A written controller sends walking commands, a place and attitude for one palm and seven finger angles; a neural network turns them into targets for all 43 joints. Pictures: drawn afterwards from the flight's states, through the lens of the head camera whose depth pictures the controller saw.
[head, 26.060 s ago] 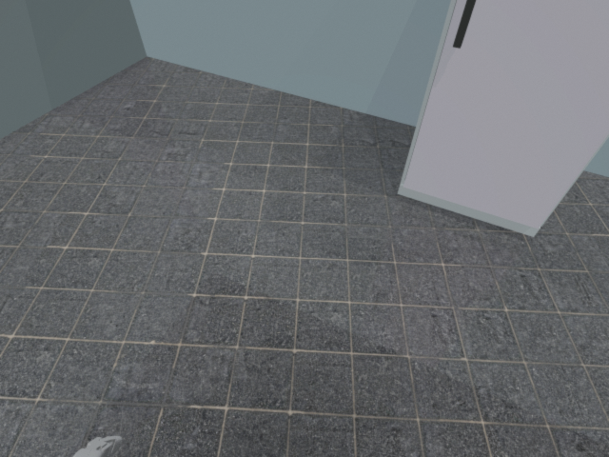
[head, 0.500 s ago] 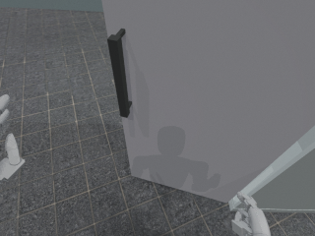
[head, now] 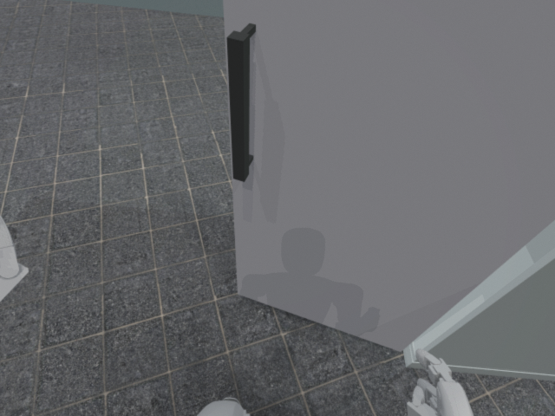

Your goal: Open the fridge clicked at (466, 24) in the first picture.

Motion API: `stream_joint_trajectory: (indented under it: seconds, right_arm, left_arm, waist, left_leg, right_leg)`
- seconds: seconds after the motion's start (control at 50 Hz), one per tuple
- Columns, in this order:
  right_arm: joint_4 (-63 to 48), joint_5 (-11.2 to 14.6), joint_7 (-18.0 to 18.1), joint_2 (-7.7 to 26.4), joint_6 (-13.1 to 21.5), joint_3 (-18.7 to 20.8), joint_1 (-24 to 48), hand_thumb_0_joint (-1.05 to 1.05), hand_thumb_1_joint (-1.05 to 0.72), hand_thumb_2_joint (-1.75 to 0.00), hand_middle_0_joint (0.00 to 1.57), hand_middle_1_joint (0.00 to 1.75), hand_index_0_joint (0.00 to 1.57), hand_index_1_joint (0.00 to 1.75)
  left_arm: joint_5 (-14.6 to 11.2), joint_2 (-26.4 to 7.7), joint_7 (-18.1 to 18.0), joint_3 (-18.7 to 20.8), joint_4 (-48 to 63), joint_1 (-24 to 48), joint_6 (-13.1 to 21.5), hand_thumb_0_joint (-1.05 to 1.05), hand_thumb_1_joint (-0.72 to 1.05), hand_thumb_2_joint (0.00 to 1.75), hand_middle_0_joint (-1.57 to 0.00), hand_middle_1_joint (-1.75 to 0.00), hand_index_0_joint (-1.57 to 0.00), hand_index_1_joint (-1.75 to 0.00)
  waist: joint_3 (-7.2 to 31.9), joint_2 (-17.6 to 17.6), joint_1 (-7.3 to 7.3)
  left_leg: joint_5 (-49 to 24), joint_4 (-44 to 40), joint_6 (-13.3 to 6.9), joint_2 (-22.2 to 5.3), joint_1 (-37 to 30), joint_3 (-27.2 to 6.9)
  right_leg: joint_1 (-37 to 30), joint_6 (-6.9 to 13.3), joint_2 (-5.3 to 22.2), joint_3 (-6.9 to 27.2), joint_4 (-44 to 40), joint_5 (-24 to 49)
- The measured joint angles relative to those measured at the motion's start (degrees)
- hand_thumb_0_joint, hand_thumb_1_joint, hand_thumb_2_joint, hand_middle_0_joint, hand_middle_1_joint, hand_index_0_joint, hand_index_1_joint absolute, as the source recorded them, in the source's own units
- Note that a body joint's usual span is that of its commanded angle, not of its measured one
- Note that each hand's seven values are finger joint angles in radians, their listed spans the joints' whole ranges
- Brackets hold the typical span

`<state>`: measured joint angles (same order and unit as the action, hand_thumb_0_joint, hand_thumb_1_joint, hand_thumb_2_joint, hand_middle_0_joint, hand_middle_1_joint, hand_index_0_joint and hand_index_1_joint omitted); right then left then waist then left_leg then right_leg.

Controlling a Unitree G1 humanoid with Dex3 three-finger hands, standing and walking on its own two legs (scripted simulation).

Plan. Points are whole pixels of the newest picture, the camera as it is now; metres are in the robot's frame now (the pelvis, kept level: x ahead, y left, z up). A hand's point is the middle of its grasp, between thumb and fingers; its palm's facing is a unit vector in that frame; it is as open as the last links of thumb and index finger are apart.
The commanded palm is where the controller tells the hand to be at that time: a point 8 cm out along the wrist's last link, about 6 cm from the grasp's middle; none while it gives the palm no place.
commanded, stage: step back with the hand held close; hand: left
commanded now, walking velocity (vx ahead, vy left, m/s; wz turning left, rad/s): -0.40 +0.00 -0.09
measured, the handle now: (244, 112) +0.55 +0.10 +0.14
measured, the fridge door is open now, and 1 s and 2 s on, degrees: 75 75 75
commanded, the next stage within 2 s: stop stepping back and stand still in 0.54 s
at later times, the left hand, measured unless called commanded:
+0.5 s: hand out of the picture +0.15 +0.28 +0.20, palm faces +0.40 -0.84 -0.37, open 7.4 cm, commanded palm +0.10 +0.31 +0.20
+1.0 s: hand out of the picture +0.09 +0.32 +0.17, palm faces +0.44 -0.86 -0.25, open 7.4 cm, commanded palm +0.02 +0.34 +0.20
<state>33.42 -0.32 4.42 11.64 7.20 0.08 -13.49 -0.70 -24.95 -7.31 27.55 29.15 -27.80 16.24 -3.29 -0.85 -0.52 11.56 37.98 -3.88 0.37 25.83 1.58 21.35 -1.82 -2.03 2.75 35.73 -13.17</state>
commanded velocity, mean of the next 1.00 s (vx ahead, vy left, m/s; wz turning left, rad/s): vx -0.19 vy -0.03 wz -0.03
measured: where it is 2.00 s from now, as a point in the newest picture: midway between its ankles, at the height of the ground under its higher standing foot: outside the picture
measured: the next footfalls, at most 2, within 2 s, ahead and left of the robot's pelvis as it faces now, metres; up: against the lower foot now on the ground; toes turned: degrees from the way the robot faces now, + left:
right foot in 0.56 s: -0.16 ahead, -0.13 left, +0.00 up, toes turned -7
left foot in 0.92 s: +0.01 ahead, +0.10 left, +0.00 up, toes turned -9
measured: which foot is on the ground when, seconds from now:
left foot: down 0.00-0.80, up 0.82-0.90, down 0.92-1.00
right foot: down 0.00-0.24, up 0.26-0.54, down 0.56-0.94, up 0.96-1.00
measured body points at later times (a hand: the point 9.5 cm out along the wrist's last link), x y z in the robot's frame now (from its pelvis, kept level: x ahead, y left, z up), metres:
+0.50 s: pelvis -0.06 +0.02 +0.02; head -0.03 +0.06 +0.47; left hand +0.12 +0.32 +0.22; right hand +0.10 -0.20 -0.05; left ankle +0.08 +0.08 -0.72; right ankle -0.19 -0.12 -0.69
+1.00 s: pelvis -0.15 +0.06 +0.01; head -0.16 +0.11 +0.45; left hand +0.06 +0.36 +0.19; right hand -0.05 -0.21 -0.06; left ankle -0.03 +0.11 -0.72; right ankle -0.20 -0.11 -0.70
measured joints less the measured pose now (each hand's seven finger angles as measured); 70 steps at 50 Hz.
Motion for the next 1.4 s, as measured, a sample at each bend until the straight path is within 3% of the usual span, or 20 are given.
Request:
stream_joint_trajectory:
  seconds: [0.1, 0.18, 0.26, 0.36, 0.46, 0.54, 0.56, 0.6, 0.66, 0.72, 0.8, 0.82, 0.88, 0.92, 0.96, 1.02, 1.12, 1.18, 1.26, 1.4]
  right_arm:
    - [0.4, -0.1, -0.5, -0.1, -0.1, 0.4, 2.0, 0.01, -0.91, -0.90, 0.21, 0.30, 0.20, 0.30]
    - [0.9, -0.2, -1.2, 0.0, -1.2, 0.8, 3.3, 0.01, -0.91, -0.90, 0.21, 0.30, 0.20, 0.30]
    - [0.2, 0.0, -0.9, 0.0, -2.3, 1.0, 3.4, 0.01, -0.91, -0.90, 0.21, 0.30, 0.20, 0.30]
    - [2.0, -0.5, -0.7, -1.7, -0.1, 2.0, 2.8, 0.01, -0.91, -0.90, 0.21, 0.30, 0.20, 0.30]
    - [3.8, -0.7, -2.0, -3.1, 1.8, 0.7, 1.3, 0.01, -0.91, -0.90, 0.21, 0.30, 0.20, 0.30]
    - [3.0, -1.3, -1.8, -3.9, 1.4, -0.9, 3.4, 0.01, -0.90, -0.90, 0.21, 0.30, 0.21, 0.30]
    - [3.0, -1.5, -1.6, -3.8, 1.1, -1.1, 4.6, 0.01, -0.90, -0.90, 0.21, 0.30, 0.21, 0.30]
    - [4.1, -1.5, -0.9, -3.3, 0.5, -1.2, 5.9, 0.01, -0.90, -0.90, 0.21, 0.30, 0.21, 0.30]
    - [4.1, -0.6, -0.2, -2.9, -0.2, -1.1, 4.5, 0.01, -0.90, -0.90, 0.21, 0.30, 0.21, 0.30]
    - [3.2, -0.3, 0.4, -2.1, -0.8, -0.5, 2.3, 0.01, -0.90, -0.90, 0.21, 0.30, 0.21, 0.30]
    - [2.1, -0.1, 0.4, -1.0, -1.1, 0.7, -0.8, 0.01, -0.91, -0.90, 0.21, 0.30, 0.20, 0.30]
    - [2.0, 0.0, 0.1, -0.6, -1.1, 0.8, -1.5, 0.01, -0.91, -0.90, 0.21, 0.30, 0.20, 0.30]
    - [3.7, -0.3, 0.0, 1.0, -1.1, 0.8, -3.7, 0.01, -0.91, -0.90, 0.21, 0.30, 0.20, 0.30]
    - [5.1, -0.4, 0.6, 2.4, 0.1, 1.2, -5.2, 0.01, -0.91, -0.90, 0.21, 0.30, 0.20, 0.30]
    - [7.5, 0.3, 1.3, 1.8, 1.3, 1.4, -4.1, 0.01, -0.91, -0.90, 0.21, 0.30, 0.20, 0.30]
    - [8.6, 0.1, 0.9, -0.8, 2.1, 0.3, -1.5, 0.01, -0.91, -0.90, 0.20, 0.30, 0.20, 0.30]
    - [2.9, -1.1, -2.1, -4.9, 2.6, -2.2, -0.8, 0.01, -0.91, -0.90, 0.21, 0.30, 0.20, 0.30]
    - [0.7, -1.5, -2.6, -5.0, 0.8, -2.4, 0.3, 0.01, -0.90, -0.90, 0.21, 0.30, 0.21, 0.30]
    - [4.5, -0.6, -1.5, -3.3, -1.6, -1.3, -0.3, 0.01, -0.90, -0.90, 0.21, 0.30, 0.21, 0.30]
    - [4.9, -0.3, 1.0, 2.1, 0.2, 0.2, -3.8, 0.01, -0.90, -0.90, 0.21, 0.30, 0.21, 0.30]
  left_arm:
    - [-0.2, 1.8, 0.4, -0.7, 0.4, 1.3, 0.2, 0.01, 0.89, 0.90, -0.21, -0.31, -0.21, -0.30]
    - [-0.4, 2.5, -0.3, -3.2, 1.9, 1.4, 0.1, 0.01, 0.89, 0.90, -0.21, -0.31, -0.21, -0.30]
    - [-0.5, 0.4, -0.5, -2.8, 4.0, 0.3, 0.1, 0.01, 0.88, 0.90, -0.21, -0.31, -0.21, -0.30]
    - [-0.9, -1.8, -0.1, 0.7, 2.0, 0.5, 0.7, 0.01, 0.88, 0.90, -0.21, -0.31, -0.22, -0.30]
    - [-2.8, 0.8, -0.9, -1.0, 2.9, -1.3, -0.3, 0.01, 0.89, 0.90, -0.21, -0.31, -0.21, -0.30]
    - [-3.4, -0.4, -0.4, -2.1, 3.8, -0.5, -0.3, 0.01, 0.89, 0.90, -0.20, -0.30, -0.21, -0.30]
    - [-3.3, -0.9, -0.2, -2.1, 3.7, 0.1, 0.1, 0.01, 0.89, 0.90, -0.20, -0.30, -0.21, -0.30]
    - [-3.1, -0.9, 0.4, -3.7, 2.6, 1.7, 0.0, 0.01, 0.89, 0.90, -0.20, -0.30, -0.21, -0.30]
    - [-3.4, -2.0, 1.1, -4.3, 2.3, 1.3, -0.4, 0.01, 0.89, 0.90, -0.21, -0.31, -0.21, -0.30]
    - [-3.9, -3.3, 1.7, -3.4, 1.6, -0.7, -0.8, 0.01, 0.88, 0.90, -0.21, -0.31, -0.21, -0.30]
    - [-4.6, -5.0, 1.9, -1.3, 0.3, -3.2, -2.5, 0.01, 0.88, 0.90, -0.21, -0.31, -0.22, -0.30]
    - [-4.8, -5.5, 1.8, -0.4, 1.2, -5.1, -2.8, 0.01, 0.88, 0.90, -0.21, -0.31, -0.22, -0.30]
    - [-4.7, -4.1, 0.7, 1.2, 5.1, -11.1, -3.3, 0.01, 0.88, 0.90, -0.21, -0.31, -0.22, -0.30]
    - [-3.6, -1.3, -0.4, -0.4, 4.3, -9.0, -3.1, 0.01, 0.88, 0.90, -0.21, -0.31, -0.22, -0.30]
    - [-2.7, 1.3, -1.5, -2.4, -0.6, -1.0, -3.4, 0.01, 0.88, 0.90, -0.21, -0.31, -0.21, -0.30]
    - [-2.0, 4.4, -2.6, -3.6, -6.6, 7.5, -5.6, 0.01, 0.89, 0.90, -0.21, -0.31, -0.21, -0.30]
    - [-1.7, 2.5, -0.9, -5.6, -0.3, 0.3, -6.6, 0.01, 0.89, 0.90, -0.20, -0.30, -0.20, -0.30]
    - [-1.8, -1.6, 0.4, -4.6, 5.8, -5.9, -5.8, 0.01, 0.89, 0.90, -0.20, -0.30, -0.21, -0.30]
    - [-2.2, -1.9, 0.3, -3.7, 1.8, -4.8, -4.3, 0.01, 0.88, 0.90, -0.21, -0.31, -0.22, -0.30]
    - [-1.8, 4.8, -2.9, -5.1, -6.1, 3.1, -6.8, 0.01, 0.89, 0.90, -0.21, -0.31, -0.21, -0.30]
  waist:
    - [-0.3, -0.2, -1.20]
    - [0.2, -1.4, -0.50]
    - [0.0, -2.2, 0.80]
    - [0.4, 0.7, 0.60]
    - [4.3, 1.2, -1.63]
    - [4.2, -1.4, -3.11]
    - [3.6, -1.7, -3.31]
    - [2.3, 0.0, -2.36]
    - [2.9, -0.2, -0.14]
    - [4.0, 0.0, 2.70]
    - [4.2, 0.6, 5.42]
    - [4.1, 0.2, 4.96]
    - [5.6, -1.7, 0.03]
    - [6.8, -0.5, -1.30]
    - [5.1, -1.4, -1.58]
    - [3.2, -2.4, -0.58]
    - [3.8, -2.3, 2.60]
    - [4.5, -3.1, 1.29]
    - [6.9, -2.2, -0.73]
    - [7.3, -0.8, -0.86]
  left_leg:
    - [3.2, 2.0, 0.7, -0.5, 1.7, 0.2]
    - [8.4, 3.3, 2.6, 0.7, 3.0, -0.3]
    - [-0.4, -0.7, 0.8, 0.5, 2.1, 0.2]
    - [-5.4, -5.2, -0.7, -2.2, 2.0, -1.5]
    - [-12.0, -16.1, 0.2, -4.4, 0.4, 0.0]
    - [-14.7, -17.7, 1.3, -4.0, 2.0, 4.0]
    - [-13.9, -15.3, 1.7, -4.4, 3.4, 5.2]
    - [-11.2, -12.3, 3.0, -5.1, 3.8, 4.1]
    - [-9.9, -10.3, 3.5, -3.8, 3.4, 2.3]
    - [-13.3, -11.2, 1.3, -2.9, 3.0, 1.0]
    - [-8.6, -13.8, 3.8, -1.1, 3.9, -1.8]
    - [-4.3, -10.9, 4.5, -0.8, 4.9, -1.8]
    - [1.9, 2.3, 5.1, -0.1, 3.5, -2.2]
    - [1.5, -0.6, 3.7, -0.5, -0.5, -3.1]
    - [-1.0, -1.1, 0.9, 1.1, -1.0, -3.0]
    - [-4.7, -7.3, 1.4, 1.8, -3.7, -3.2]
    - [-1.8, -16.3, 3.7, 1.1, -6.0, -2.5]
    - [8.3, 2.0, 5.1, 2.1, 3.0, -0.6]
    - [8.0, 22.5, 4.7, 0.1, 8.1, 0.2]
    - [10.5, -3.9, 1.9, -4.5, -8.1, 1.7]
  right_leg:
    - [1.5, 0.3, -0.5, 0.4, 0.7, 0.2]
    - [2.3, 0.1, 0.6, 0.5, -0.8, 1.8]
    - [3.3, -0.3, 0.8, 0.7, -0.7, 1.2]
    - [3.3, 0.5, -4.2, 0.1, 20.8, -11.0]
    - [-9.3, 2.1, -2.9, -4.2, 3.6, -16.8]
    - [-17.5, 4.2, 0.7, -3.1, -16.5, -7.7]
    - [-17.2, 3.2, 1.6, -2.4, -17.2, -5.1]
    - [-16.4, 0.1, 0.8, -2.1, -13.9, -5.3]
    - [-15.6, -1.3, 1.0, -1.6, -9.4, -8.0]
    - [-14.9, 0.6, 0.7, -2.0, -6.5, -11.2]
    - [-14.7, 4.1, -0.7, -2.4, -8.5, -14.5]
    - [-14.6, 3.8, -0.2, -2.6, -9.0, -12.5]
    - [-13.0, 3.7, 2.6, -1.9, -7.1, -7.5]
    - [-12.1, 1.6, 3.2, -3.2, -4.8, -9.0]
    - [-11.4, 1.3, 3.4, -1.6, -1.9, -10.5]
    - [-8.2, 2.1, 0.2, 0.0, 5.2, -13.8]
    - [-10.5, 4.3, -3.5, -5.8, -4.7, -13.5]
    - [-10.1, 7.3, -2.2, -5.2, -10.8, -4.1]
    - [-9.0, 6.5, -0.6, -6.3, -9.9, -2.3]
    - [-6.5, 4.3, 2.9, -8.2, -3.7, -4.3]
